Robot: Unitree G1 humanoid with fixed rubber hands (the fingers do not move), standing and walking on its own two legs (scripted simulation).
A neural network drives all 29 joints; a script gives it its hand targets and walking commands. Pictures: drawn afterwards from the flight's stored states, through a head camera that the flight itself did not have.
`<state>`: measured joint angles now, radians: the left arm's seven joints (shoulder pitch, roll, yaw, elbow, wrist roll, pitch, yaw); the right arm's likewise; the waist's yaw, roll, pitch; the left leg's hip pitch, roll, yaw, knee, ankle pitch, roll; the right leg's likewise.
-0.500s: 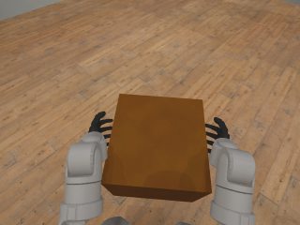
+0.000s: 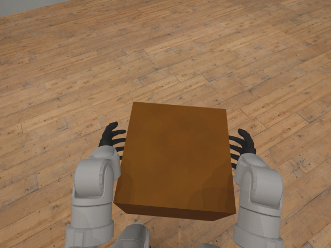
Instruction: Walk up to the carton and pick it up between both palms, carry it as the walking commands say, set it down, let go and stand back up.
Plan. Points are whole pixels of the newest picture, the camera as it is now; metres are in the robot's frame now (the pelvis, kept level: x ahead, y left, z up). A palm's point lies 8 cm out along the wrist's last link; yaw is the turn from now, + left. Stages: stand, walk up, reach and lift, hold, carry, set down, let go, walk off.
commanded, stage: carry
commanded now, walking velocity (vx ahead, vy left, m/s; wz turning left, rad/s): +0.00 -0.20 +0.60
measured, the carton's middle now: (174, 163) +0.31 -0.01 -0.01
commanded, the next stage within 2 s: none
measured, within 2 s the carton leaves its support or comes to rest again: neither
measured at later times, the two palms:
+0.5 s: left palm (91, 206) +0.18 +0.15 +0.08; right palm (235, 158) +0.28 -0.14 +0.07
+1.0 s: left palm out of the picture +0.08 +0.10 +0.06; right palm (240, 170) +0.26 -0.15 +0.06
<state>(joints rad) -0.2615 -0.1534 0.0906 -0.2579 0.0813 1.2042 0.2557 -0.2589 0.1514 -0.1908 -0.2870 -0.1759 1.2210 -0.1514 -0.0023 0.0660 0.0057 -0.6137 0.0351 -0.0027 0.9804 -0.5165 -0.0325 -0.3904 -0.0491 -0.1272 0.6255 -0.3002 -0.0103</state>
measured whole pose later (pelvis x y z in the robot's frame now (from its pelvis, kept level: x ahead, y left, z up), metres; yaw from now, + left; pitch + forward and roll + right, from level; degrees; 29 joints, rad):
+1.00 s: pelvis -0.07 -0.19 +0.01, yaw +34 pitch +4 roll -1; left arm -0.26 -0.15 0.13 -0.27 0.11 1.21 0.25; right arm -0.30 0.16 -0.18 -0.21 -0.14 1.19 -0.18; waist 0.02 0.00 0.03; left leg -0.42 0.02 0.04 0.60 -0.26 0.04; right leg -0.60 -0.06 -0.03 1.06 -0.43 0.05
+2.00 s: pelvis +0.02 -0.40 +0.00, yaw +64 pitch +4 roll +1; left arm -0.29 -0.16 0.14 -0.23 0.13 1.21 0.19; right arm -0.29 0.16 -0.19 -0.26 -0.11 1.22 -0.23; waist -0.06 0.00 -0.02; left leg -0.37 0.00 0.08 0.56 -0.27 -0.01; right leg -0.42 -0.07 -0.11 0.64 -0.30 -0.01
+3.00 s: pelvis -0.03 -0.49 -0.01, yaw +63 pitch +2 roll +0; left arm -0.30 -0.16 0.15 -0.26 0.10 1.22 0.23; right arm -0.31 0.17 -0.19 -0.26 -0.15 1.22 -0.19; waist 0.01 0.03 0.07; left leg -0.51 0.02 0.09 0.62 -0.14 0.03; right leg -0.53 -0.06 -0.11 0.63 -0.14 -0.02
